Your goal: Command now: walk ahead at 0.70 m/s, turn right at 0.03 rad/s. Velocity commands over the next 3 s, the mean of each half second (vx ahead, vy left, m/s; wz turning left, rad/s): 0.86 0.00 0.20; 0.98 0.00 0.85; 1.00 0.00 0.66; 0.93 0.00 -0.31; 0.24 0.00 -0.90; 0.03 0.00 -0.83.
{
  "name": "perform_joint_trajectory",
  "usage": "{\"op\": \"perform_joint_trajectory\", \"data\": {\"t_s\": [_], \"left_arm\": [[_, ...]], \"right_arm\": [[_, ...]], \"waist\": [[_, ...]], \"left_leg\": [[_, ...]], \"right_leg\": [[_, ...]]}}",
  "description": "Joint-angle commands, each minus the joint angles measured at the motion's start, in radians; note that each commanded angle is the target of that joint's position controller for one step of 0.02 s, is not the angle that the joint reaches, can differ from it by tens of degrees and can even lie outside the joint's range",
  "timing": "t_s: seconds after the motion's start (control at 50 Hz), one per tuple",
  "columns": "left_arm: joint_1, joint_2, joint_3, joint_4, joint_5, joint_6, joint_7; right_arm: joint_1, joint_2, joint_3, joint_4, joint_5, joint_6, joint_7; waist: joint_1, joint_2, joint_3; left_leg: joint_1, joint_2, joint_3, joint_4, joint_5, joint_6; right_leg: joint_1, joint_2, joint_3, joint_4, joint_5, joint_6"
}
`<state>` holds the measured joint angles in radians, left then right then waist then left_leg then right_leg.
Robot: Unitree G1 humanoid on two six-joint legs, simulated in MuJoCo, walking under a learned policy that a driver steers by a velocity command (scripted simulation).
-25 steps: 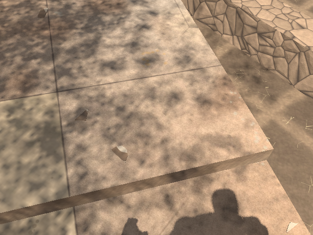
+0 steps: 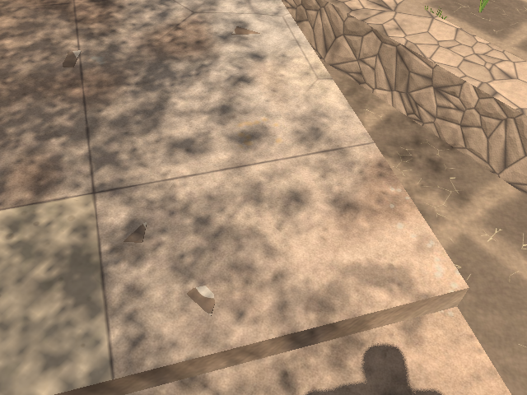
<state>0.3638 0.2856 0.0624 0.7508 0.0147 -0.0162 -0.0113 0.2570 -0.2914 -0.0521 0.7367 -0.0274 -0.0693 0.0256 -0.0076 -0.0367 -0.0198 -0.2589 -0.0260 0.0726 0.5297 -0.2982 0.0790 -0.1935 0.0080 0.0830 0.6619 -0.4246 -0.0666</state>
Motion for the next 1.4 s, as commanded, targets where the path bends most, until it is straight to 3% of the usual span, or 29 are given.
{"op": "perform_joint_trajectory", "data": {"t_s": [0.02, 0.08, 0.3, 0.36, 0.4, 0.42, 0.44, 0.48, 0.54, 0.6, 0.7, 0.76, 0.8, 0.84, 0.86, 0.88, 0.9, 0.92, 0.96, 1.02, 1.08, 1.14, 1.2, 1.24, 1.26, 1.28, 1.3, 1.34, 1.4], "left_arm": [[-0.266, 0.066, 0.005, -0.178, 0.018, -0.045, -0.007], [-0.194, 0.084, 0.006, -0.116, 0.031, -0.041, -0.04], [-0.522, 0.023, -0.045, -0.207, 0.022, -0.039, -0.052], [-0.32, 0.075, -0.027, -0.155, 0.023, -0.041, -0.011], [0.091, 0.168, 0.016, -0.03, 0.031, -0.051, 0.027], [0.189, 0.253, 0.039, -0.01, 0.069, -0.057, 0.041], [0.126, 0.266, 0.039, -0.021, 0.072, -0.057, 0.026], [-0.062, 0.103, 0.013, -0.033, 0.046, -0.058, 0.015], [-0.037, 0.018, -0.007, 0.032, 0.034, -0.082, 0.008], [0.001, -0.005, -0.011, 0.094, 0.014, -0.11, -0.003], [0.094, -0.027, -0.042, 0.195, 0.044, -0.12, -0.014], [0.063, -0.008, -0.068, 0.171, -0.001, -0.107, 0.032], [0.108, 0.155, -0.036, 0.124, -0.026, -0.113, 0.064], [-0.018, 0.302, 0.029, 0.043, 0.0, -0.076, 0.063], [-0.027, 0.298, 0.046, 0.027, -0.003, -0.063, 0.04], [-0.073, 0.082, 0.001, -0.01, 0.011, -0.067, 0.001], [-0.038, 0.008, -0.02, -0.186, 0.038, -0.106, -0.019], [-0.086, 0.033, -0.026, -0.217, 0.049, -0.134, -0.023], [-0.187, -0.026, -0.052, -0.233, 0.046, -0.14, -0.009], [-0.16, -0.025, -0.072, -0.253, 0.064, -0.061, 0.012], [-0.364, 0.028, -0.073, -0.343, 0.049, -0.038, 0.009], [-0.372, -0.024, -0.095, -0.333, 0.018, -0.041, -0.009], [-0.305, 0.061, -0.061, -0.282, 0.008, -0.045, 0.009], [-0.039, 0.148, -0.01, -0.201, -0.004, -0.06, 0.036], [0.159, 0.187, 0.017, -0.138, 0.008, -0.064, 0.053], [0.262, 0.203, 0.019, -0.099, 0.036, -0.067, 0.058], [0.113, 0.261, 0.037, -0.118, 0.068, -0.071, 0.035], [-0.062, 0.082, 0.014, -0.144, 0.041, -0.073, 0.012], [0.06, 0.049, 0.0, -0.016, 0.038, -0.097, 0.007]], "right_arm": [[0.249, -0.186, -0.052, 0.026, -0.026, 0.002, -0.008], [0.156, -0.113, -0.027, 0.011, -0.006, -0.016, -0.006], [0.282, -0.103, -0.002, 0.146, 0.022, -0.05, -0.019], [0.242, -0.164, -0.01, 0.164, 0.015, -0.046, -0.033], [0.153, -0.176, -0.017, 0.146, 0.013, -0.039, -0.034], [0.203, -0.027, 0.013, 0.111, 0.017, -0.043, -0.025], [0.256, 0.002, 0.019, 0.075, 0.058, -0.04, -0.019], [0.118, -0.062, 0.003, 0.067, 0.031, -0.015, -0.013], [0.088, 0.024, 0.015, 0.042, -0.002, 0.025, 0.014], [-0.03, 0.075, 0.027, -0.029, -0.001, 0.06, 0.027], [-0.341, 0.137, 0.082, -0.233, 0.022, 0.084, -0.041], [-0.293, 0.09, 0.091, -0.227, 0.018, 0.083, -0.002], [-0.207, 0.047, 0.076, -0.192, 0.025, 0.084, 0.019], [0.164, -0.069, 0.017, -0.092, 0.029, 0.073, 0.021], [0.212, -0.135, -0.019, -0.083, 0.041, 0.06, 0.012], [0.043, -0.18, -0.053, -0.075, 0.068, 0.053, -0.001], [0.002, -0.284, -0.074, -0.101, 0.035, 0.068, -0.009], [0.055, -0.248, -0.077, -0.104, 0.024, 0.067, -0.026], [0.099, -0.105, -0.044, -0.016, -0.002, 0.037, -0.041], [0.045, -0.079, -0.023, -0.007, 0.005, -0.015, -0.04], [0.05, -0.122, -0.031, -0.002, 0.018, -0.038, -0.035], [0.097, -0.164, -0.05, 0.018, 0.033, -0.031, -0.027], [0.137, -0.207, -0.07, 0.026, 0.029, -0.033, -0.024], [0.067, -0.239, -0.076, 0.013, 0.007, -0.037, -0.019], [0.017, -0.189, -0.065, -0.008, -0.003, -0.046, -0.018], [0.009, -0.006, -0.015, -0.04, -0.027, -0.053, -0.02], [0.241, 0.002, 0.004, -0.075, 0.05, -0.045, -0.021], [0.034, -0.097, -0.003, -0.054, -0.004, -0.017, -0.02], [-0.094, -0.053, 0.015, -0.123, -0.019, 0.003, 0.014]], "waist": [[-0.122, 0.169, 0.102], [-0.031, 0.092, 0.076], [-0.058, 0.112, 0.179], [0.064, 0.175, 0.005], [0.264, 0.138, -0.183], [0.217, -0.085, -0.303], [0.125, -0.249, -0.361], [0.073, -0.048, -0.067], [0.0, -0.023, 0.032], [-0.027, -0.038, 0.108], [-0.078, 0.025, 0.232], [-0.13, 0.08, 0.168], [-0.157, -0.005, -0.04], [-0.303, -0.145, -0.267], [-0.305, -0.133, -0.286], [-0.181, 0.203, -0.108], [-0.048, 0.32, -0.262], [-0.071, 0.1, -0.263], [-0.012, -0.085, 0.029], [0.09, -0.104, 0.092], [0.039, -0.076, 0.165], [-0.013, 0.043, 0.031], [-0.008, 0.108, -0.082], [0.16, 0.114, -0.22], [0.248, 0.072, -0.285], [0.227, -0.161, -0.274], [0.044, -0.393, -0.394], [0.061, 0.015, -0.129], [0.037, 0.045, 0.026]], "left_leg": [[0.449, 0.401, -0.744, -0.388, -0.595, 0.137], [0.32, 0.279, -0.489, -0.412, -0.357, 0.082], [0.26, 0.201, -0.174, -0.513, 0.587, 0.092], [0.315, 0.226, -0.157, -0.215, 1.227, 0.08], [0.058, 0.158, -0.156, 0.275, 0.976, 0.062], [-0.215, 0.044, -0.135, 0.651, 0.272, 0.057], [-0.388, -0.033, -0.191, 0.849, -0.126, 0.065], [-0.464, 0.077, -0.159, 0.902, 0.051, 0.066], [-0.471, 0.14, -0.14, 1.004, 0.076, 0.048], [-0.636, 0.152, -0.127, 1.118, 0.117, 0.034], [-0.988, 0.071, -0.077, 1.353, -0.046, 0.108], [-0.581, 0.042, 0.153, 0.939, 0.013, 0.124], [-0.241, -0.037, 0.233, 0.77, 0.044, 0.131], [0.01, -0.11, 0.118, 0.601, -0.151, 0.159], [0.165, -0.135, -0.055, 0.378, -0.23, 0.197], [0.157, -0.052, -0.373, 0.141, -0.196, 0.254], [0.397, 0.155, -1.016, -0.135, -0.134, 0.401], [0.428, 0.223, -1.166, -0.267, -0.275, 0.394], [0.126, 0.16, -0.962, -0.213, -0.092, 0.326], [-0.143, 0.03, -0.573, -0.203, 0.081, 0.253], [-0.28, -0.057, -0.445, -0.334, 0.272, 0.234], [-0.189, -0.072, -0.393, -0.337, 0.539, 0.178], [0.123, -0.017, -0.421, -0.163, 0.928, 0.119], [0.211, 0.013, -0.414, 0.2, 1.036, 0.067], [0.046, -0.021, -0.373, 0.473, 0.822, 0.05], [-0.239, -0.099, -0.311, 0.803, -0.146, 0.053], [-0.455, -0.152, -0.273, 0.998, -0.164, 0.025], [-0.49, -0.016, -0.212, 0.934, 0.042, 0.026], [-0.504, 0.029, -0.232, 0.829, 0.002, 0.02]], "right_leg": [[-0.768, 0.007, 0.057, 0.456, 0.03, -0.053], [-0.645, -0.081, -0.007, 0.424, 0.198, -0.009], [-0.445, -0.035, -0.183, -0.021, 0.436, 0.011], [-0.127, 0.057, -0.172, -0.019, 0.299, -0.032], [0.378, -0.009, -0.1, -0.087, 0.227, -0.042], [0.61, -0.293, 0.233, -0.15, -0.213, -0.054], [0.582, -0.457, 0.723, -0.404, -0.449, -0.09], [0.284, -0.382, 0.477, -0.45, -0.364, -0.078], [0.066, -0.32, 0.177, -0.481, -0.067, -0.043], [-0.002, -0.296, -0.027, -0.506, 0.086, 0.0], [-0.053, -0.245, -0.243, -0.564, 0.264, 0.06], [-0.129, -0.17, -0.457, -0.587, 0.918, 0.062], [-0.02, -0.231, -0.424, -0.387, 1.65, 0.029], [0.169, -0.277, -0.354, 0.107, 1.874, 0.01], [0.09, -0.252, -0.3, 0.501, 1.517, 0.006], [-0.264, -0.027, -0.262, 0.908, 0.29, 0.028], [-0.659, 0.075, -0.057, 1.212, 0.142, 0.078], [-0.751, 0.023, 0.041, 1.225, 0.197, 0.054], [-0.818, -0.024, 0.03, 1.232, 0.133, 0.056], [-0.717, -0.09, 0.005, 0.993, 0.002, 0.072], [-0.527, -0.111, -0.094, 0.468, 0.119, 0.096], [-0.193, -0.04, -0.129, 0.101, 0.46, 0.087], [-0.08, 0.032, -0.129, -0.086, 0.464, 0.066], [0.152, 0.016, -0.12, -0.161, 0.42, 0.047], [0.391, -0.057, -0.081, -0.107, 0.318, 0.024], [0.58, -0.257, 0.148, -0.026, 0.285, 0.03], [0.649, -0.43, 0.757, -0.27, 0.102, -0.126], [0.332, -0.345, 0.566, -0.383, -0.129, -0.157], [0.132, -0.262, 0.321, -0.42, 0.111, -0.117]]}}
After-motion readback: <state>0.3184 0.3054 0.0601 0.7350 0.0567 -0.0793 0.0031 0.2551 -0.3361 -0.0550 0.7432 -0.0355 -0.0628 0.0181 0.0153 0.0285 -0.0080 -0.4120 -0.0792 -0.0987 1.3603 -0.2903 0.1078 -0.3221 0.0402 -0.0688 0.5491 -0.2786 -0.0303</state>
